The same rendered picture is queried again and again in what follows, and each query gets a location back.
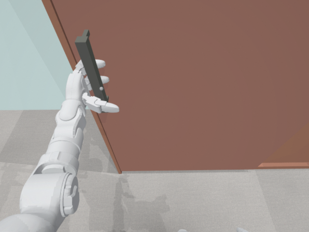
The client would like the handle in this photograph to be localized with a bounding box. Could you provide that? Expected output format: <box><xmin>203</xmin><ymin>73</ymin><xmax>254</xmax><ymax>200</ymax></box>
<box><xmin>75</xmin><ymin>29</ymin><xmax>109</xmax><ymax>113</ymax></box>

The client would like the wardrobe door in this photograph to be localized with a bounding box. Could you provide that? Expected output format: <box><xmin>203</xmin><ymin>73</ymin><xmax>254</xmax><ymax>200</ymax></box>
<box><xmin>263</xmin><ymin>123</ymin><xmax>309</xmax><ymax>163</ymax></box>
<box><xmin>52</xmin><ymin>0</ymin><xmax>309</xmax><ymax>171</ymax></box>

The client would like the robot left hand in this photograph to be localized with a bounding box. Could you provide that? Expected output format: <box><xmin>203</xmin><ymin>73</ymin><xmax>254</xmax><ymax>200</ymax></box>
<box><xmin>65</xmin><ymin>59</ymin><xmax>119</xmax><ymax>114</ymax></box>

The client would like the left robot upper arm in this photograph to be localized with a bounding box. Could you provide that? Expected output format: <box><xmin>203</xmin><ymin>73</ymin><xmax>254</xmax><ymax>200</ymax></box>
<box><xmin>0</xmin><ymin>173</ymin><xmax>80</xmax><ymax>232</ymax></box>

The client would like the left robot forearm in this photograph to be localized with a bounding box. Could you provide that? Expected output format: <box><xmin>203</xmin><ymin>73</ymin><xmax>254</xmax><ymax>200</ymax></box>
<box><xmin>19</xmin><ymin>100</ymin><xmax>86</xmax><ymax>212</ymax></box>

